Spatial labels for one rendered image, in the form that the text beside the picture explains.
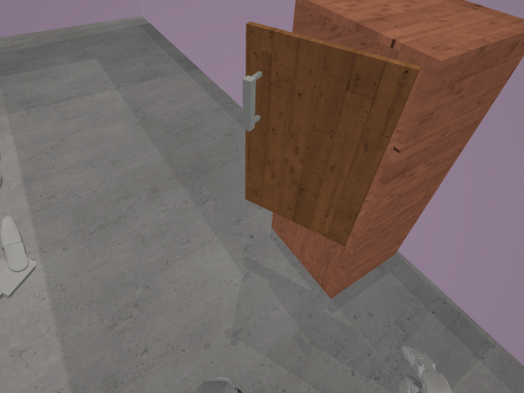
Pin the cupboard door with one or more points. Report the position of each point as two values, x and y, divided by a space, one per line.
327 114

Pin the handle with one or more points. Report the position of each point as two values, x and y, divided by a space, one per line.
248 101

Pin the robot left hand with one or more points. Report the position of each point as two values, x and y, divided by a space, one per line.
17 268

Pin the left robot shin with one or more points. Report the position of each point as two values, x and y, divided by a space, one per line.
223 379

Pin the robot right hand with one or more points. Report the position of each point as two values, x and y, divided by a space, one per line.
424 367

